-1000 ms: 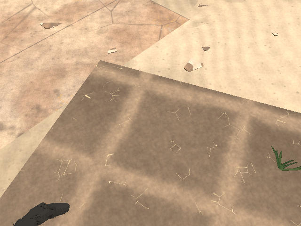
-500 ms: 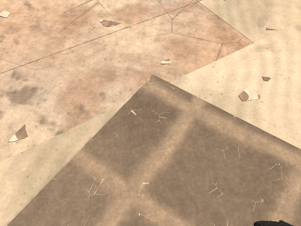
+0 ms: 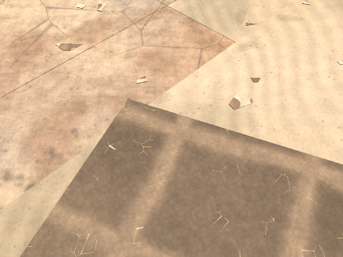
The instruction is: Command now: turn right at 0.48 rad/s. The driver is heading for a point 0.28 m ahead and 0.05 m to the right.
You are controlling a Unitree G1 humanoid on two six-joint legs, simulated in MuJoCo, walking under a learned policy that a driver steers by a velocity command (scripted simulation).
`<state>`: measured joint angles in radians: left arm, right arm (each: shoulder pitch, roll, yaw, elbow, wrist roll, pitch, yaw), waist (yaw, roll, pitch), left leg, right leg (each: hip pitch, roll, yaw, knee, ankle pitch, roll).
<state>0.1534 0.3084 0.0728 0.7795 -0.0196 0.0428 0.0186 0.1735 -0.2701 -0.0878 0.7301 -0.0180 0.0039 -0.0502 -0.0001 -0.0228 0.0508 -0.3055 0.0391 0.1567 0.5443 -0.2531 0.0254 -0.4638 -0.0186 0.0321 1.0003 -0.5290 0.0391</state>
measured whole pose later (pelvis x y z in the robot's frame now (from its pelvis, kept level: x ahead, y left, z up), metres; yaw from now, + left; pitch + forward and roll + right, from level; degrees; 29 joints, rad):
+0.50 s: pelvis +0.01 -0.05 +0.01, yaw -17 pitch +3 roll +2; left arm 0.19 0.30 0.07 0.67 -0.01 0.02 0.03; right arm 0.09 -0.30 -0.09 0.74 0.00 0.01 -0.05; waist 0.02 0.02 0.03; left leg -0.51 -0.01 -0.08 0.87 -0.32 -0.09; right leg -0.30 0.07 0.11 0.47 -0.21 -0.07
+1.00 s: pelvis +0.04 -0.03 +0.00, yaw -21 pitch -1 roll +0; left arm 0.20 0.26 0.04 0.72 0.02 0.03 0.01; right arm 0.14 -0.24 -0.02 0.78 -0.01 -0.02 0.00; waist 0.00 0.00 0.03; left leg -0.22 0.00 -0.02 0.53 -0.30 -0.01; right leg -0.23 0.05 0.11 0.54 -0.29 -0.01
